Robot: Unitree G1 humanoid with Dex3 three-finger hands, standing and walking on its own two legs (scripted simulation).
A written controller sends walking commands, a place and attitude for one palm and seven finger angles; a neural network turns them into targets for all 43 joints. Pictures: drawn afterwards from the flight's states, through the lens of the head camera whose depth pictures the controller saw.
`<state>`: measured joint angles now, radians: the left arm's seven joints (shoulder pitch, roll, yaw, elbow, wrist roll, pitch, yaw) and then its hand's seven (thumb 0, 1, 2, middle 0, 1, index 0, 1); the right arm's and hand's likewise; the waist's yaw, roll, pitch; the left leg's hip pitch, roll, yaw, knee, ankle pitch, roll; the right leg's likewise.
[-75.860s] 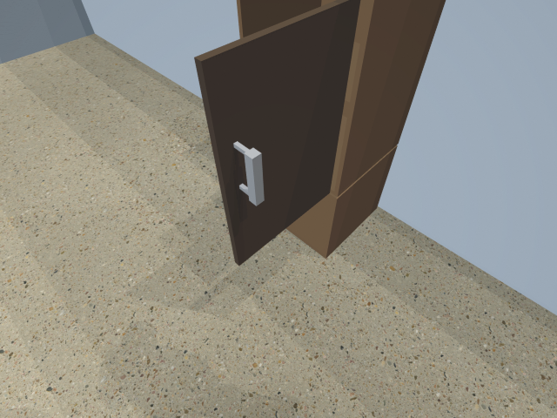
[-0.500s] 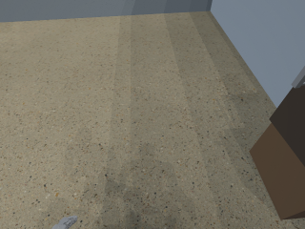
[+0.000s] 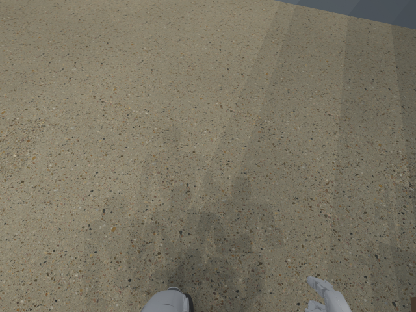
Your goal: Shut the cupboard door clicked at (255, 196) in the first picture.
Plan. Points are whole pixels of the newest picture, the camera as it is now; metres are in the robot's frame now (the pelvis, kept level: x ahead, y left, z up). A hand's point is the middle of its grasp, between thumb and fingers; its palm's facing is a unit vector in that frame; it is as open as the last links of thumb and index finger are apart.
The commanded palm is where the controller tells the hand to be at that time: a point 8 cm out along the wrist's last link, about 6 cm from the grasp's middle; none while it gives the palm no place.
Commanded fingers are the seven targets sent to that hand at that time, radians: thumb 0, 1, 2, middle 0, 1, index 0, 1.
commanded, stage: walk to a spot facing it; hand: left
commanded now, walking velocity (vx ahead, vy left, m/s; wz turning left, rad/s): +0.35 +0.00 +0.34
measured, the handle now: out of the picture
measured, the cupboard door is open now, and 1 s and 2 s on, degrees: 6 6 6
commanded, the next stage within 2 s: turn to face it in 0.24 s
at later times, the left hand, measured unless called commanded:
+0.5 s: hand (153, 220) +0.32 +0.16 -0.14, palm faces +0.00 -0.98 -0.19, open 7.4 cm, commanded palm none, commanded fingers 0.00 0.90 0.90 -0.20 -0.30 -0.20 -0.30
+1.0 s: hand (142, 206) +0.36 +0.20 -0.16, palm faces -0.11 -0.98 -0.19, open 7.4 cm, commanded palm none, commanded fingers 0.00 0.90 0.90 -0.20 -0.30 -0.20 -0.30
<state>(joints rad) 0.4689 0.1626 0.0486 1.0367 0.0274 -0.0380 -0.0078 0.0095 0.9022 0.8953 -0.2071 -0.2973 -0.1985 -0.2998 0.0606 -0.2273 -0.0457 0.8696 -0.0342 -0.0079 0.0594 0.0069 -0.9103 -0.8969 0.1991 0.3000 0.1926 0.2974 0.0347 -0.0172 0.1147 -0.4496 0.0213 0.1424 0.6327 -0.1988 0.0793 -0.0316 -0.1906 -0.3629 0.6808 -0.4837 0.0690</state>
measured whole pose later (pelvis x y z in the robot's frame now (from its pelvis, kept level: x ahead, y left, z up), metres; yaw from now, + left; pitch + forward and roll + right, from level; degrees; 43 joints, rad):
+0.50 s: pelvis +0.21 -0.01 +0.01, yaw +1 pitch -1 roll +1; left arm 0.14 0.17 0.04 0.93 0.03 -0.01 -0.01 0.01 0.91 0.90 -0.20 -0.30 -0.19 -0.30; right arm 0.40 -0.15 -0.03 1.10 -0.02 -0.03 -0.03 0.00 -0.91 -0.90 0.20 0.30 0.20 0.30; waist -0.04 -0.01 0.07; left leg 0.00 -0.02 0.10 0.45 -0.43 0.03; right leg -0.39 -0.03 -0.07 0.57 -0.14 -0.03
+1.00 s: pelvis +0.27 +0.02 +0.02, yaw -13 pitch +1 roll -1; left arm 0.24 0.22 0.09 0.94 0.02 0.06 0.00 0.01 0.91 0.90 -0.21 -0.30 -0.20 -0.30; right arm 0.11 -0.18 -0.03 0.89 -0.01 0.01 -0.02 0.00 -0.91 -0.90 0.20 0.30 0.20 0.30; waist 0.04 -0.04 0.04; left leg -0.30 0.02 0.02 0.56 -0.26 -0.01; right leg -0.40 0.08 0.10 0.67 -0.36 0.00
